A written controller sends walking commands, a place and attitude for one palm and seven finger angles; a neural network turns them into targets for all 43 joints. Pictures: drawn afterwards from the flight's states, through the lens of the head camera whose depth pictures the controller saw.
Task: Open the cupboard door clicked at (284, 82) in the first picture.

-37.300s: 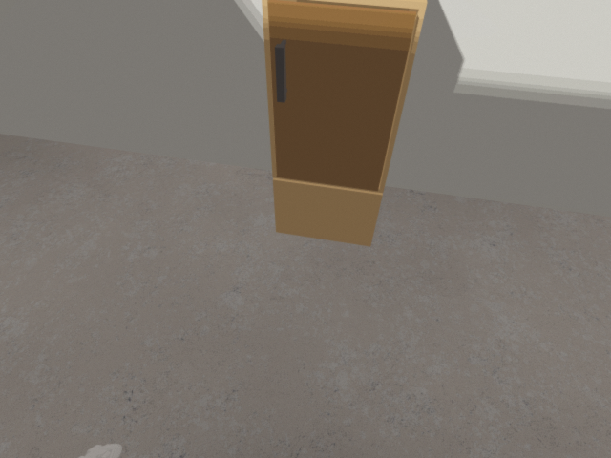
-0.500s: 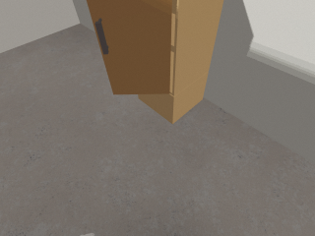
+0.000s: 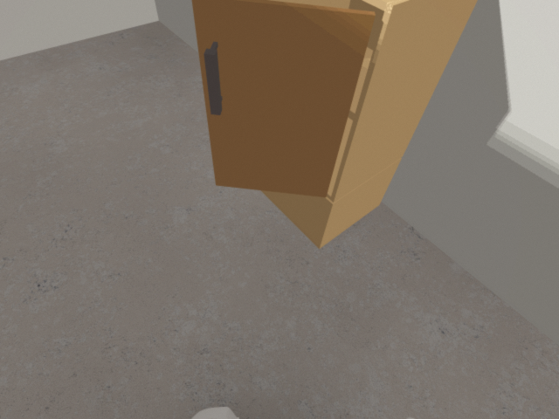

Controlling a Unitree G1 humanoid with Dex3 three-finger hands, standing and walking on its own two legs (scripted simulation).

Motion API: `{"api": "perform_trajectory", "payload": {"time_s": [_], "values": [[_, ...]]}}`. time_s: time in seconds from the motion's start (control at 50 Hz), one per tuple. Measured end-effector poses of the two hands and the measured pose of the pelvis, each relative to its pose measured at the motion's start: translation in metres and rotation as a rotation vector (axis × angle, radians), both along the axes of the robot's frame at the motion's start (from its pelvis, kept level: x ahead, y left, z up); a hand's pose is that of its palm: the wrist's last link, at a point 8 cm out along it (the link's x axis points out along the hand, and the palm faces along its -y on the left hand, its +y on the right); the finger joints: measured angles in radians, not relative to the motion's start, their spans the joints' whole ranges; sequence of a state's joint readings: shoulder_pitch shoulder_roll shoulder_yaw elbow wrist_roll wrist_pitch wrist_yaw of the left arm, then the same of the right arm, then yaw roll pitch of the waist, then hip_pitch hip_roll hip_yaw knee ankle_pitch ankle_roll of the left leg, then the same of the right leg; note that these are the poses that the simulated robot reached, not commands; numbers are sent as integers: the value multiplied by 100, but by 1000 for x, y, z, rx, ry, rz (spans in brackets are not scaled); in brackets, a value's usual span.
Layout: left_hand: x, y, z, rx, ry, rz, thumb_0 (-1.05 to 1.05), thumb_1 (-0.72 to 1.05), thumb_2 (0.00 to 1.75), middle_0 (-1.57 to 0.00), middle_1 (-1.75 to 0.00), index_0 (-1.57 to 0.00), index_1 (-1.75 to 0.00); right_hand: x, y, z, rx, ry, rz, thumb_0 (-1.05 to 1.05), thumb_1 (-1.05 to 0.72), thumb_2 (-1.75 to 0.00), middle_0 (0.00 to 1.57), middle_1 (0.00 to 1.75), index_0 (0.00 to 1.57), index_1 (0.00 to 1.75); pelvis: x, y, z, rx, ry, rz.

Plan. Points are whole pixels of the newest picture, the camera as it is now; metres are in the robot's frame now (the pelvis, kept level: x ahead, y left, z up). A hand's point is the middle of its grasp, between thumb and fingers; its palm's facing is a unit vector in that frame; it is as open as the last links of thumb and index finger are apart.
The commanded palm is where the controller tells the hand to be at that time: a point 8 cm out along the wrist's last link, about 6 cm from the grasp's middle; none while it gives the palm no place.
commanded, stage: take the last steps up to it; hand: left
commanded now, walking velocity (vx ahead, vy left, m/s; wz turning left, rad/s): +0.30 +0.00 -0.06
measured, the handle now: (215, 79) +0.81 +0.24 +0.01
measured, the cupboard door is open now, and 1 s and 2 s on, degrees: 45 45 45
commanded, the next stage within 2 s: come to a stop and stand still in 0.44 s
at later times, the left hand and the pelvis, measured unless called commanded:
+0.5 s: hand (217, 326) +0.28 +0.13 -0.14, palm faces -0.03 -0.98 -0.21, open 7.4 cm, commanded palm none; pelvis +0.17 -0.04 +0.01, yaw -1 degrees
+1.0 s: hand (192, 343) +0.25 +0.18 -0.17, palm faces +0.03 -0.98 -0.21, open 7.4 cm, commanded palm none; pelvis +0.21 -0.02 +0.01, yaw -2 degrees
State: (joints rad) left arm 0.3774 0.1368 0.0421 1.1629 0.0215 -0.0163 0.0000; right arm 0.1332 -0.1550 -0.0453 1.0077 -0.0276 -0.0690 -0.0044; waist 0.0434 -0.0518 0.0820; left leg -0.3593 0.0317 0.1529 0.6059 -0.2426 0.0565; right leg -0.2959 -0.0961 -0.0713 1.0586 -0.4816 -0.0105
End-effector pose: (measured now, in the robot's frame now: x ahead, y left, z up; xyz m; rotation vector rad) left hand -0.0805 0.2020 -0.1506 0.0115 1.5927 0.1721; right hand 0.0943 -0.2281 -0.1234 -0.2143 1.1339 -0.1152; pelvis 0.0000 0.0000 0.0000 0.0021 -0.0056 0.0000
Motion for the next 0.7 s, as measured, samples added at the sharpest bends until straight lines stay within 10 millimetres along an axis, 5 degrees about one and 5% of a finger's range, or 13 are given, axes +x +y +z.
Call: {"api": "perform_trajectory", "payload": {"time_s": [0.22,0.4,0.52,0.7], "values": [[215,41,32,103,-352,-136,1,92,90,-19,-30,-19,-30,-26,4,3,21,186,-128,0,-94,-90,20,30,20,29,70,6,18,20,7,-29],[348,5,37,134,-490,-250,1,91,90,-19,-30,-19,-30,-44,-3,-21,113,415,-218,1,-91,-90,20,30,20,29,140,-27,3,32,6,-37],[347,-21,35,104,-438,-180,0,92,90,-19,-30,-20,-30,17,-23,-15,97,397,-197,1,-91,-90,20,30,20,29,173,-37,12,14,-1,-17],[319,-2,22,101,-258,-102,-1,95,90,-20,-30,-20,-30,157,-32,-3,21,184,-102,1,-93,-90,20,30,20,29,218,-27,15,-9,2,-12]]}}
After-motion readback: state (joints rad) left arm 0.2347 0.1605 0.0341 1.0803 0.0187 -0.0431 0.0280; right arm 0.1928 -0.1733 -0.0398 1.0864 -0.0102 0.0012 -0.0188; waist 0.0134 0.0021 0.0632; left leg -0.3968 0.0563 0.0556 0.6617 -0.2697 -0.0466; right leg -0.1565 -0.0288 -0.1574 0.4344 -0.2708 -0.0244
